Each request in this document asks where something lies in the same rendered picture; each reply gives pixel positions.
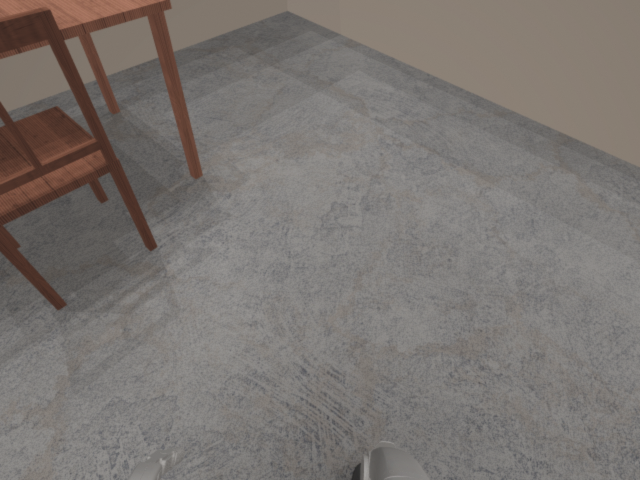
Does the robot right thigh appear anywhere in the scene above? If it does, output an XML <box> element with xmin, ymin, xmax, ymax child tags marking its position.
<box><xmin>360</xmin><ymin>447</ymin><xmax>430</xmax><ymax>480</ymax></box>

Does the left robot hand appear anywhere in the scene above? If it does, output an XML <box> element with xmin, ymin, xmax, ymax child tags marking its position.
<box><xmin>127</xmin><ymin>447</ymin><xmax>185</xmax><ymax>480</ymax></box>

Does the table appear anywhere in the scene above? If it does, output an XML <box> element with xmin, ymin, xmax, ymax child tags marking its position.
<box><xmin>0</xmin><ymin>0</ymin><xmax>203</xmax><ymax>179</ymax></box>

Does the chair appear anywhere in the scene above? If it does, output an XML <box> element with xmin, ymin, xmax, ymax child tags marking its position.
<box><xmin>0</xmin><ymin>7</ymin><xmax>157</xmax><ymax>310</ymax></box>

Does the right robot shin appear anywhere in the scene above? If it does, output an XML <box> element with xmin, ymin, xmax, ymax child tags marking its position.
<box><xmin>371</xmin><ymin>441</ymin><xmax>395</xmax><ymax>451</ymax></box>

